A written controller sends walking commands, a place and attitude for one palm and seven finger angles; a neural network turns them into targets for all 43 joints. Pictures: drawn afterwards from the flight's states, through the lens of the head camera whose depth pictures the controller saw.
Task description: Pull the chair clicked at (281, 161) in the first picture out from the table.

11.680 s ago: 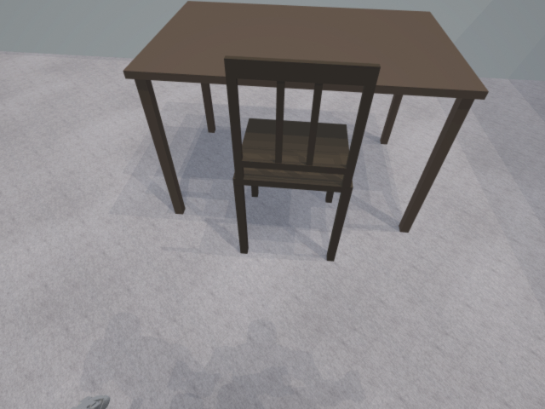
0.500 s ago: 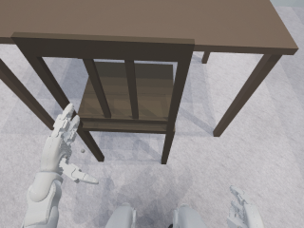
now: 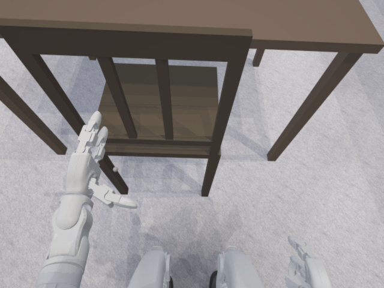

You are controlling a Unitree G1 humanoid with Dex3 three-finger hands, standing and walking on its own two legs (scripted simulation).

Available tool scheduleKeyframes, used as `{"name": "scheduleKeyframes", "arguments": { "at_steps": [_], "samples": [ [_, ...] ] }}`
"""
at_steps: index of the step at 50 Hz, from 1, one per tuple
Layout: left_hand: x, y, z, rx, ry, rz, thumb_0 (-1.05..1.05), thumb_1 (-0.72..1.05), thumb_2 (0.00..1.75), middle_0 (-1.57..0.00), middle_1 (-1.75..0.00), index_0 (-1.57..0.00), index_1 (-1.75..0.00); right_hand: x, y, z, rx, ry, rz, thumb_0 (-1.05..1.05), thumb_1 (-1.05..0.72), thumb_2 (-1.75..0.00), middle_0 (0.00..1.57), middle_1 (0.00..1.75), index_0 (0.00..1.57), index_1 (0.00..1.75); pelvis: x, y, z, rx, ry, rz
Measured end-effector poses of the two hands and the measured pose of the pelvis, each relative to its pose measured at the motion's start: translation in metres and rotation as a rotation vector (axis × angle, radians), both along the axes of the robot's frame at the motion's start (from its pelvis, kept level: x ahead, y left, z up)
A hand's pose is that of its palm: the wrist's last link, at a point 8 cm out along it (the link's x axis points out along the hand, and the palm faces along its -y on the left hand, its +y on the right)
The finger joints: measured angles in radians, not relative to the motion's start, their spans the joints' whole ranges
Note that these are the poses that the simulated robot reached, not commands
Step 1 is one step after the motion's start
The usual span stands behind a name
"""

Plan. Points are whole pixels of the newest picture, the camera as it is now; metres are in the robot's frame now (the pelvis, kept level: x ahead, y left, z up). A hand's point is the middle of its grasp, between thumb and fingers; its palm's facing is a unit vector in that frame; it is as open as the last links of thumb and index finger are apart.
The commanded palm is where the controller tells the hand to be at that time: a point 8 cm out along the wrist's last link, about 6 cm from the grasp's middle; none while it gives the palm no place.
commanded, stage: aim the fingers beside a spindle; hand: left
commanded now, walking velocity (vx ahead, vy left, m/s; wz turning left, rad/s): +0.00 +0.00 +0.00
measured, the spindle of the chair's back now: (121, 104) +0.50 +0.18 +0.02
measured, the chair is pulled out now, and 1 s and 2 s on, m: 0.00 0.00 0.00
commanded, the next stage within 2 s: none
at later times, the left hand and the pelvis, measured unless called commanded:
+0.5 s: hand (120, 158) +0.37 +0.16 +0.02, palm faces +0.00 -1.00 -0.07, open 16.9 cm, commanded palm +0.34 +0.20 +0.01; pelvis +0.00 -0.01 +0.00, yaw +0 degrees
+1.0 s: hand (129, 168) +0.35 +0.14 +0.01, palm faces -0.05 -1.00 -0.04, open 16.9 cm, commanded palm +0.33 +0.21 +0.02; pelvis +0.00 -0.01 +0.00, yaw +0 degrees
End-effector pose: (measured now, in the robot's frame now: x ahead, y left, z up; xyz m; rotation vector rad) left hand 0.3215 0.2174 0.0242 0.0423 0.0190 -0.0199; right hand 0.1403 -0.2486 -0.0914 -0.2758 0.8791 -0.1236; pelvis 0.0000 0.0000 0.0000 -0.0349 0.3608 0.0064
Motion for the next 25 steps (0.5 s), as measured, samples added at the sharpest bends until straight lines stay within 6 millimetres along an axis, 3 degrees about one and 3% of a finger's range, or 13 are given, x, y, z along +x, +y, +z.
{"name": "scheduleKeyframes", "arguments": {
  "at_steps": [5,13,21,25],
  "samples": [
    [0.013,0.001,0.009,0.012,-0.053,0.007,-0.01,-0.50,0.30,-0.06,-0.08,-0.06,-0.08,-0.006,0.001,-0.008,0.013,0.036,-0.002,0.01,-0.91,-0.90,0.20,0.30,0.20,0.30,0.000,0.000,-0.003,0.000,0.011,-0.001],
    [0.015,-0.015,-0.018,-0.009,0.058,-0.025,-0.01,-0.50,0.30,-0.06,-0.08,-0.06,-0.08,-0.012,0.000,-0.014,0.023,0.067,-0.027,0.01,-0.91,-0.90,0.20,0.30,0.21,0.30,0.001,0.001,-0.005,0.003,0.025,-0.007],
    [0.021,-0.007,0.006,0.036,-0.062,0.034,-0.01,-0.50,0.30,-0.06,-0.08,-0.06,-0.08,-0.013,-0.003,-0.016,0.026,0.086,-0.022,0.01,-0.91,-0.90,0.20,0.30,0.20,0.30,0.001,-0.004,-0.005,0.008,0.019,-0.008],
    [0.026,-0.005,-0.004,0.028,0.003,0.019,-0.01,-0.50,0.30,-0.06,-0.08,-0.06,-0.08,-0.011,-0.005,-0.017,0.033,0.090,-0.020,0.01,-0.91,-0.90,0.20,0.30,0.20,0.30,0.001,-0.006,-0.005,0.007,0.024,-0.003]
  ]
}}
